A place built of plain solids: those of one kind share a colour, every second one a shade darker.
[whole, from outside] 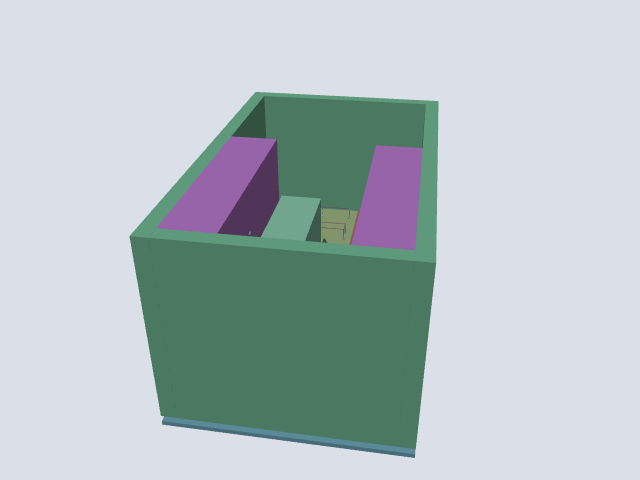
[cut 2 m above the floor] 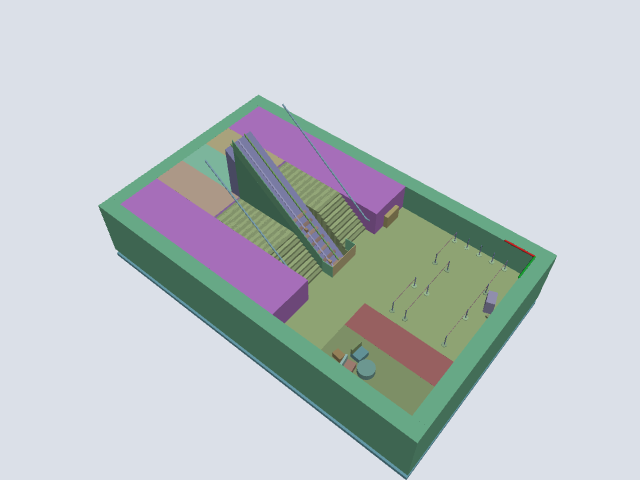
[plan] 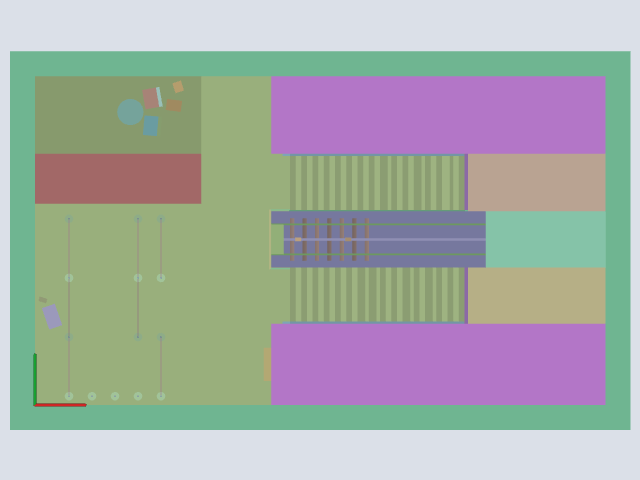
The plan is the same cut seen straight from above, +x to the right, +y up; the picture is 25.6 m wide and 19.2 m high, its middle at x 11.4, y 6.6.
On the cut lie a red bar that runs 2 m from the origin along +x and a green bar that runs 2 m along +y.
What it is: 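A station hall on a slope, the lower terminus of a funicular, closed to the public; the track lies in a pit down its middle, empty; on either side one straight stair of 32 risers at 40 degrees, rising 6.02 m, is the quay; toward the pit the south stair has an open edge along the car's stand and a guard beyond it, the north stair a balustrade; the ticket hall lies at the lower end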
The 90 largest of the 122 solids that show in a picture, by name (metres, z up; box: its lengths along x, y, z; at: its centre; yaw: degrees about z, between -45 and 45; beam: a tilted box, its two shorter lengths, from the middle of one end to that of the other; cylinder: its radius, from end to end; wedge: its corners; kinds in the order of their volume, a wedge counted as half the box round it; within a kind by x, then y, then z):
{
 "wall_wing_1": {"box": [13.38, 3.25, 12.4], "at": [16.14, 1.62, 5.2]},
 "wall_wing_2": {"box": [13.38, 3.1, 12.4], "at": [16.14, 11.6, 5.2]},
 "wall_1": {"box": [1.0, 13.15, 12.4], "at": [-0.5, 6.58, 5.2]},
 "wall_2": {"wedge": [[10.17, 7.75, 1.39], [10.17, 7.75, 1.66], [10.17, 7.8, 1.39], [10.17, 7.8, 1.66], [17.2, 7.75, 1.39], [17.2, 7.75, 7.55], [17.2, 7.8, 1.39], [17.2, 7.8, 7.55]]},
 "wall_3": {"box": [24.82, 1.0, 12.4], "at": [11.41, -0.5, 5.2]},
 "wall_4": {"box": [24.82, 1.0, 12.4], "at": [11.41, 13.65, 5.2]},
 "wall_5": {"box": [1.0, 13.15, 12.4], "at": [23.32, 6.58, 5.2]},
 "floor_1": {"box": [6.65, 8.05, 2.44], "at": [3.33, 4.03, 0.22]},
 "floor_2": {"box": [6.65, 3.1, 2.44], "at": [3.33, 11.6, 0.22]},
 "floor_3": {"box": [2.8, 13.15, 2.44], "at": [8.05, 6.58, 0.22]},
 "floor_4": {"box": [7.87, 2.25, 2.44], "at": [13.39, 4.38, 0.22]},
 "floor_5": {"box": [7.87, 2.3, 2.44], "at": [13.39, 8.9, 0.22]},
 "wall_block_1": {"box": [4.8, 2.25, 12.4], "at": [20.43, 6.62, 5.2]},
 "step_1": {"box": [0.31, 2.25, 0.43], "at": [10.58, 4.37, 1.6]},
 "step_2": {"box": [0.31, 2.25, 0.43], "at": [10.58, 8.93, 1.6]},
 "step_3": {"box": [0.31, 2.25, 0.61], "at": [10.81, 4.37, 1.7]},
 "step_4": {"box": [0.31, 2.25, 0.61], "at": [10.81, 8.93, 1.7]},
 "step_5": {"box": [0.31, 2.25, 0.8], "at": [11.03, 4.37, 1.79]},
 "step_6": {"box": [0.31, 2.25, 0.8], "at": [11.03, 8.93, 1.79]},
 "step_7": {"box": [0.31, 2.25, 0.99], "at": [11.26, 4.37, 1.89]},
 "step_8": {"box": [0.31, 2.25, 0.99], "at": [11.26, 8.93, 1.89]},
 "step_9": {"box": [0.31, 2.25, 1.18], "at": [11.48, 4.37, 1.98]},
 "step_10": {"box": [0.31, 2.25, 1.18], "at": [11.48, 8.93, 1.98]},
 "step_11": {"box": [0.31, 2.25, 1.37], "at": [11.71, 4.37, 2.07]},
 "step_12": {"box": [0.31, 2.25, 1.37], "at": [11.71, 8.93, 2.07]},
 "step_13": {"box": [0.31, 2.25, 1.56], "at": [11.93, 4.37, 2.17]},
 "step_14": {"box": [0.31, 2.25, 1.56], "at": [11.93, 8.93, 2.17]},
 "step_15": {"box": [0.31, 2.25, 1.74], "at": [12.16, 4.37, 2.26]},
 "step_16": {"box": [0.31, 2.25, 1.74], "at": [12.16, 8.93, 2.26]},
 "step_17": {"box": [0.31, 2.25, 1.93], "at": [12.38, 4.37, 2.36]},
 "step_18": {"box": [0.31, 2.25, 1.93], "at": [12.38, 8.93, 2.36]},
 "step_19": {"box": [0.31, 2.25, 2.12], "at": [12.61, 4.37, 2.45]},
 "step_20": {"box": [0.31, 2.25, 2.12], "at": [12.61, 8.93, 2.45]},
 "step_21": {"box": [0.31, 2.25, 2.31], "at": [12.83, 4.37, 2.55]},
 "step_22": {"box": [0.31, 2.25, 2.31], "at": [12.83, 8.93, 2.55]},
 "step_23": {"box": [0.31, 2.25, 2.5], "at": [13.06, 4.37, 2.64]},
 "step_24": {"box": [0.31, 2.25, 2.5], "at": [13.06, 8.93, 2.64]},
 "step_25": {"box": [0.31, 2.25, 2.68], "at": [13.28, 4.37, 2.73]},
 "step_26": {"box": [0.31, 2.25, 2.68], "at": [13.28, 8.93, 2.73]},
 "step_27": {"box": [0.31, 2.25, 2.87], "at": [13.51, 4.37, 2.83]},
 "step_28": {"box": [0.31, 2.25, 2.87], "at": [13.51, 8.93, 2.83]},
 "step_29": {"box": [0.31, 2.25, 3.06], "at": [13.73, 4.37, 2.92]},
 "step_30": {"box": [0.31, 2.25, 3.06], "at": [13.73, 8.93, 2.92]},
 "step_31": {"box": [0.31, 2.25, 3.25], "at": [13.96, 4.37, 3.02]},
 "step_32": {"box": [0.31, 2.25, 3.25], "at": [13.96, 8.93, 3.02]},
 "step_33": {"box": [0.31, 2.25, 3.44], "at": [14.18, 4.37, 3.11]},
 "step_34": {"box": [0.31, 2.25, 3.44], "at": [14.18, 8.93, 3.11]},
 "step_35": {"box": [0.31, 2.25, 3.63], "at": [14.41, 4.37, 3.2]},
 "step_36": {"box": [0.31, 2.25, 3.63], "at": [14.41, 8.93, 3.2]},
 "step_37": {"box": [0.31, 2.25, 3.81], "at": [14.63, 4.37, 3.3]},
 "step_38": {"box": [0.31, 2.25, 3.81], "at": [14.63, 8.93, 3.3]},
 "step_39": {"box": [0.31, 2.25, 4.0], "at": [14.86, 4.37, 3.39]},
 "step_40": {"box": [0.31, 2.25, 4.0], "at": [14.86, 8.93, 3.39]},
 "step_41": {"box": [0.31, 2.25, 4.19], "at": [15.08, 4.37, 3.49]},
 "step_42": {"box": [0.31, 2.25, 4.19], "at": [15.08, 8.93, 3.49]},
 "step_43": {"box": [0.31, 2.25, 4.38], "at": [15.31, 4.37, 3.58]},
 "step_44": {"box": [0.31, 2.25, 4.38], "at": [15.31, 8.93, 3.58]},
 "step_45": {"box": [0.31, 2.25, 4.57], "at": [15.53, 4.37, 3.67]},
 "step_46": {"box": [0.31, 2.25, 4.57], "at": [15.53, 8.93, 3.67]},
 "step_47": {"box": [0.31, 2.25, 4.75], "at": [15.76, 4.37, 3.77]},
 "step_48": {"box": [0.31, 2.25, 4.75], "at": [15.76, 8.93, 3.77]},
 "step_49": {"box": [0.31, 2.25, 4.94], "at": [15.98, 4.37, 3.86]},
 "step_50": {"box": [0.31, 2.25, 4.94], "at": [15.98, 8.93, 3.86]},
 "step_51": {"box": [0.31, 2.25, 5.13], "at": [16.21, 4.37, 3.96]},
 "step_52": {"box": [0.31, 2.25, 5.13], "at": [16.21, 8.93, 3.96]},
 "step_53": {"box": [0.31, 2.25, 5.32], "at": [16.43, 4.37, 4.05]},
 "step_54": {"box": [0.31, 2.25, 5.32], "at": [16.43, 8.93, 4.05]},
 "step_55": {"box": [0.31, 2.25, 5.51], "at": [16.66, 4.37, 4.14]},
 "step_56": {"box": [0.31, 2.25, 5.51], "at": [16.66, 8.93, 4.14]},
 "step_57": {"box": [0.31, 2.25, 5.7], "at": [16.88, 4.37, 4.24]},
 "step_58": {"box": [0.31, 2.25, 5.7], "at": [16.88, 8.93, 4.24]},
 "step_59": {"box": [0.31, 2.25, 5.88], "at": [17.11, 4.38, 4.33]},
 "step_60": {"box": [0.31, 2.25, 5.88], "at": [17.11, 8.93, 4.33]},
 "floor_base_1": {"box": [24.82, 15.15, 0.3], "at": [11.41, 6.58, -1.57]},
 "floor_zun_1": {"box": [5.5, 2.3, 8.46], "at": [20.07, 8.9, 3.23]},
 "floor_zus_1": {"box": [5.5, 2.25, 8.46], "at": [20.07, 4.38, 3.23]},
 "bed_track_1": {"wedge": [[9.45, 5.5, -0.5], [9.45, 5.5, 0.0], [9.45, 7.75, -0.5], [9.45, 7.75, 0.0], [18.03, 5.5, -0.5], [18.03, 5.5, 7.17], [18.03, 7.75, -0.5], [18.03, 7.75, 7.17]]},
 "floor_zwa_1": {"box": [6.65, 2.0, 2.44], "at": [3.33, 9.05, 0.22]},
 "rail_track_1": {"wedge": [[9.45, 5.99, -0.05], [9.45, 5.99, 0.14], [9.45, 6.06, -0.05], [9.45, 6.06, 0.14], [18.03, 5.99, 7.12], [18.03, 5.99, 7.31], [18.03, 6.06, 7.12], [18.03, 6.06, 7.31]]},
 "rail_track_2": {"wedge": [[9.45, 7.19, -0.05], [9.45, 7.19, 0.14], [9.45, 7.26, -0.05], [9.45, 7.26, 0.14], [18.03, 7.19, 7.12], [18.03, 7.19, 7.31], [18.03, 7.26, 7.12], [18.03, 7.26, 7.31]]},
 "floor_hda_1": {"box": [0.15, 2.25, 6.07], "at": [17.25, 4.37, 4.43]},
 "floor_hda_2": {"box": [0.15, 2.25, 6.07], "at": [17.25, 8.93, 4.43]},
 "rail_wall_1": {"wedge": [[10.2, 3.25, 2.49], [10.2, 3.25, 2.57], [10.2, 3.34, 2.49], [10.2, 3.34, 2.57], [17.18, 3.25, 8.32], [17.18, 3.25, 8.4], [17.18, 3.34, 8.32], [17.18, 3.34, 8.4]]},
 "rail_wall_2": {"wedge": [[10.2, 9.96, 2.49], [10.2, 9.96, 2.57], [10.2, 10.05, 2.49], [10.2, 10.05, 2.57], [17.18, 9.96, 8.32], [17.18, 9.96, 8.4], [17.18, 10.05, 8.32], [17.18, 10.05, 8.4]]},
 "bed_duct_1": {"wedge": [[9.45, 6.58, -0.4], [9.45, 6.58, 0.06], [9.45, 6.67, -0.4], [9.45, 6.67, 0.06], [18.03, 6.58, -0.4], [18.03, 6.58, 7.23], [18.03, 6.67, -0.4], [18.03, 6.67, 7.23]]},
 "rail_1": {"wedge": [[10.17, 7.75, 1.66], [10.17, 7.75, 2.53], [10.17, 7.8, 1.66], [10.17, 7.8, 2.53], [17.2, 7.75, 7.54], [17.2, 7.75, 8.42], [17.2, 7.8, 7.54], [17.2, 7.8, 8.42]]},
 "buffer_1": {"box": [0.5, 1.2, 1.37], "at": [9.7, 6.62, 0.63]},
 "trolley_1": {"box": [0.55, 0.91, 1.06], "at": [0.68, 3.53, 1.97], "yaw": 19.0},
 "counter_1": {"box": [0.3, 1.32, 1.03], "at": [9.3, 1.62, 1.96]},
 "low_1": {"cylinder": 0.53, "from": [3.81, 11.72, 1.44], "to": [3.81, 11.72, 1.89]}
}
